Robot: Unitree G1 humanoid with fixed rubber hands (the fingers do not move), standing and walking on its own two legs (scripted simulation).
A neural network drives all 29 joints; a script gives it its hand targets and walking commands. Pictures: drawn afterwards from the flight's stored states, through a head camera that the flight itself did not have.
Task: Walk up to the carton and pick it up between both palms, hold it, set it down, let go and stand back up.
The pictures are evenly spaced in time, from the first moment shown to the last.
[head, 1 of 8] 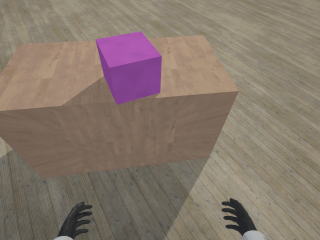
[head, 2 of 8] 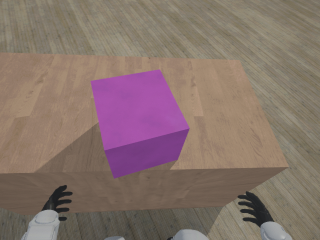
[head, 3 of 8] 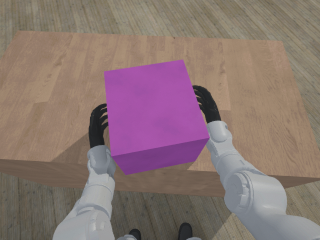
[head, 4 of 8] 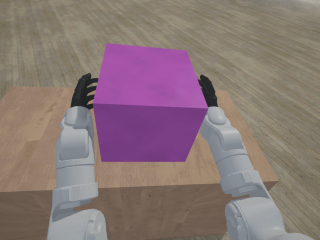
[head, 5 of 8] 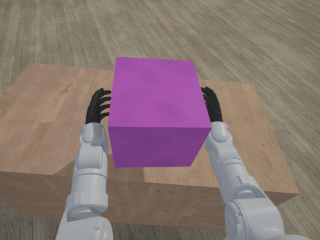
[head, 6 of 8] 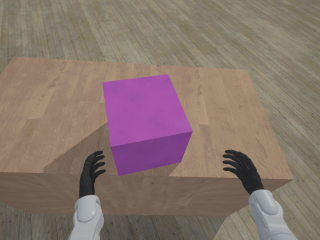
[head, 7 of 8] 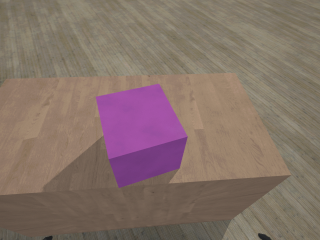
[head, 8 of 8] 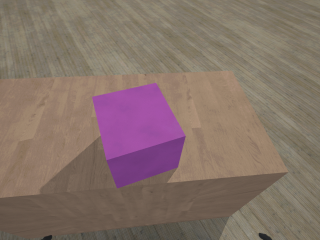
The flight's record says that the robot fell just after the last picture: no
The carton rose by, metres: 0.21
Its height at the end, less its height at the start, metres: +0.00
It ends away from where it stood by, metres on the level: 0.02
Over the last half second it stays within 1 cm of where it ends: yes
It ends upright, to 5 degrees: yes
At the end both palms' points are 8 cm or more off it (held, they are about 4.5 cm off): yes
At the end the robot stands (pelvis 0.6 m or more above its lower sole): yes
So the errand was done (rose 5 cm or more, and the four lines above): yes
